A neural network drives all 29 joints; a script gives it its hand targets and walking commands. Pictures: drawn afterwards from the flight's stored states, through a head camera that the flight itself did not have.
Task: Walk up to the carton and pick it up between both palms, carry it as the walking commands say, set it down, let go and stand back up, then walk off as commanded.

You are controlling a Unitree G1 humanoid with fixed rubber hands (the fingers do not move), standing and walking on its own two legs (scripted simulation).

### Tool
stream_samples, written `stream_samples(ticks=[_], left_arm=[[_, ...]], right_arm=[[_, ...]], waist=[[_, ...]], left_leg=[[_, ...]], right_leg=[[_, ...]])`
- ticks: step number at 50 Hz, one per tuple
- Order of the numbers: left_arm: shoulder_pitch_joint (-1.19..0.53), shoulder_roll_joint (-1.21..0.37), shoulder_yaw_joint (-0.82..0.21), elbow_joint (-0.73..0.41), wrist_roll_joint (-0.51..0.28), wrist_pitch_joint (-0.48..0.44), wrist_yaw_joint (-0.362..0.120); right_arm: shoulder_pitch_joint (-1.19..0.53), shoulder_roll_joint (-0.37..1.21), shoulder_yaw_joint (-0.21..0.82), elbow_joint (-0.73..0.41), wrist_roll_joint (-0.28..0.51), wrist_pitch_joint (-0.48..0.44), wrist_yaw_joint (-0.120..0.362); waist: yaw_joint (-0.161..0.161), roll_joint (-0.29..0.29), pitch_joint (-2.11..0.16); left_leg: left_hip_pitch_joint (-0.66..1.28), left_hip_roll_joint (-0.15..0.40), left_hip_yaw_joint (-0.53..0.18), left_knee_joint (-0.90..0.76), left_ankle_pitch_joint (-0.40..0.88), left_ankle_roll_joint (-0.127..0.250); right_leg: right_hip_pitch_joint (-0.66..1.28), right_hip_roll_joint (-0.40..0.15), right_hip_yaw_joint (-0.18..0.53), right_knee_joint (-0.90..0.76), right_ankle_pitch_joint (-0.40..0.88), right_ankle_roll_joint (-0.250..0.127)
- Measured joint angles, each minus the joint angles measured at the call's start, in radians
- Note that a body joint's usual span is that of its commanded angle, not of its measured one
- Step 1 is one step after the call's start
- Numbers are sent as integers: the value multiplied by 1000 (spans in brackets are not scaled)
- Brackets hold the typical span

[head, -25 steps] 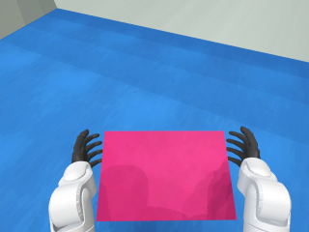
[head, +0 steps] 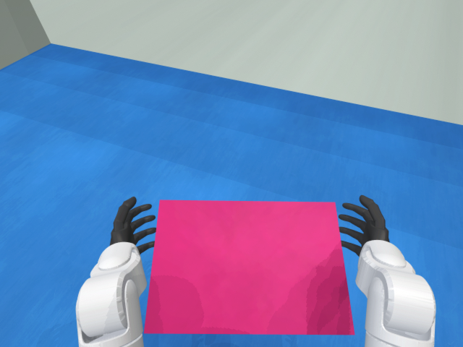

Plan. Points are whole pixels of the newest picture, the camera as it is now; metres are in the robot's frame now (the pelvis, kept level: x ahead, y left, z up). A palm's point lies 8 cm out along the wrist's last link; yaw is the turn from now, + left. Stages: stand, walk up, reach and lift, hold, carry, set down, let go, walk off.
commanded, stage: carry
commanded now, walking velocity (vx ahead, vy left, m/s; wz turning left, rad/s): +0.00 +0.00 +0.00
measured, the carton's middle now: (245, 266) +0.26 +0.00 +0.00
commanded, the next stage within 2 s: none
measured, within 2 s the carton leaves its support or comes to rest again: neither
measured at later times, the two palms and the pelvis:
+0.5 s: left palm (133, 257) +0.24 +0.17 +0.09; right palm (381, 257) +0.23 -0.20 +0.09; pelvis -0.01 -0.01 -0.01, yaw +0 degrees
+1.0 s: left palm (122, 291) +0.19 +0.17 +0.10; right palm (399, 290) +0.18 -0.20 +0.10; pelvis -0.06 -0.01 +0.00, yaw +0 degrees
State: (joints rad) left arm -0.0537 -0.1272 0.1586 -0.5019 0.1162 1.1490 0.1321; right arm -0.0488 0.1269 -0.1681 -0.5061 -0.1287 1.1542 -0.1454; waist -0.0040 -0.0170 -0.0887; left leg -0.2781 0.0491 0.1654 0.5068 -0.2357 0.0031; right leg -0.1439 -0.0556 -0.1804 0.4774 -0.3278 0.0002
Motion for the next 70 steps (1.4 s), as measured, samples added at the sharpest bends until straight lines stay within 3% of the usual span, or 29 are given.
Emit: stream_samples(ticks=[27,60,70], left_arm=[[5,0,-6,5,3,0,-2],[-8,0,-3,40,17,22,0],[-34,0,19,150,41,-40,-20]], right_arm=[[10,0,7,-2,-11,3,-5],[-6,0,0,41,-20,22,-1],[-33,0,-18,150,-36,-34,27]], waist=[[3,15,1],[10,20,-6],[11,20,-1]], left_leg=[[-6,25,-1,29,-76,-19],[-23,45,-6,-34,43,-19],[-30,49,-10,-32,51,-22]], right_leg=[[9,18,-6,2,-82,-20],[-24,40,-17,-26,10,-44],[-34,42,-20,-14,11,-50]])
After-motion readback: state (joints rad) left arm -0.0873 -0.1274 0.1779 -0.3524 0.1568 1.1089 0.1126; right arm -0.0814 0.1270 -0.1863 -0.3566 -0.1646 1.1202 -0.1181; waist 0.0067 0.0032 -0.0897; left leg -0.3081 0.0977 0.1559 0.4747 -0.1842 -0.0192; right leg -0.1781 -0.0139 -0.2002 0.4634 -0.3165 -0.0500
